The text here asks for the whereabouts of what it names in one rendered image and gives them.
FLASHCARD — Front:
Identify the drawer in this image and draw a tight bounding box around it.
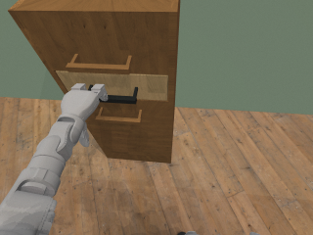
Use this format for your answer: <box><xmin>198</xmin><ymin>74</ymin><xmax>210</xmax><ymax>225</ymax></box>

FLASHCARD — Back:
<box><xmin>56</xmin><ymin>70</ymin><xmax>169</xmax><ymax>101</ymax></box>

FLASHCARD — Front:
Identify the robot left upper arm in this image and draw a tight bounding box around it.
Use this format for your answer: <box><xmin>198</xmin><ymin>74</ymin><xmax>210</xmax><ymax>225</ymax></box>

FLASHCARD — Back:
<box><xmin>0</xmin><ymin>190</ymin><xmax>57</xmax><ymax>235</ymax></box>

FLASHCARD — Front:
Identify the left robot hand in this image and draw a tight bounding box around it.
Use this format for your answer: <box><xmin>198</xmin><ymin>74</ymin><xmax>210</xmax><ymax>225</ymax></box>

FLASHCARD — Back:
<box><xmin>61</xmin><ymin>83</ymin><xmax>109</xmax><ymax>147</ymax></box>

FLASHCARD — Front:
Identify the robot left forearm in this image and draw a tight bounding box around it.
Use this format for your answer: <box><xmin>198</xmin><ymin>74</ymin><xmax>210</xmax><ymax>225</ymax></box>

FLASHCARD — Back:
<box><xmin>0</xmin><ymin>114</ymin><xmax>85</xmax><ymax>216</ymax></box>

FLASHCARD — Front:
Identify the handle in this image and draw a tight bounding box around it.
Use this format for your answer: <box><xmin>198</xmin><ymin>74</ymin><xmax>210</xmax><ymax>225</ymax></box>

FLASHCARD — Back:
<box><xmin>66</xmin><ymin>63</ymin><xmax>131</xmax><ymax>74</ymax></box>
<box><xmin>88</xmin><ymin>84</ymin><xmax>138</xmax><ymax>105</ymax></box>
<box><xmin>95</xmin><ymin>116</ymin><xmax>142</xmax><ymax>125</ymax></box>

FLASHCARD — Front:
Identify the cabinet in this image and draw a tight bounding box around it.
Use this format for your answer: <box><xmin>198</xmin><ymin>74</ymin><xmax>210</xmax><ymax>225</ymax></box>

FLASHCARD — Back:
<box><xmin>8</xmin><ymin>0</ymin><xmax>181</xmax><ymax>164</ymax></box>

